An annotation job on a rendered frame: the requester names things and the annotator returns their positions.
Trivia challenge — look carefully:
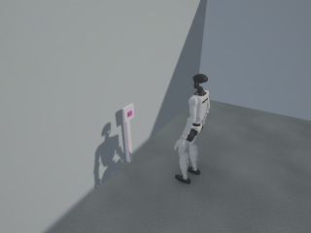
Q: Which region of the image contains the left robot thigh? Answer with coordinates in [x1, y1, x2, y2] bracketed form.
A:
[178, 130, 195, 160]

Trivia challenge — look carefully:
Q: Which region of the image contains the left robot hand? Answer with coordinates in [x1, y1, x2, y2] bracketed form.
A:
[174, 139, 185, 153]

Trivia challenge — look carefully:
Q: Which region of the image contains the left robot upper arm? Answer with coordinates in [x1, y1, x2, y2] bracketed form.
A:
[189, 96, 198, 123]

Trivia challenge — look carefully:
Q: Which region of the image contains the panel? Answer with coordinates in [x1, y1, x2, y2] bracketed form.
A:
[121, 103, 135, 163]

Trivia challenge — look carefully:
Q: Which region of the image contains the right robot upper arm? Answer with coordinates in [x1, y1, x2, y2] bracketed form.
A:
[204, 90, 210, 111]

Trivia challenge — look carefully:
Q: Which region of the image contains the robot left foot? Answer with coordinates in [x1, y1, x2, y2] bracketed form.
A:
[175, 174, 190, 184]

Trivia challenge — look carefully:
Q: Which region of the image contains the left robot forearm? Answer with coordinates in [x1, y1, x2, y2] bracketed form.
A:
[180, 117, 193, 141]

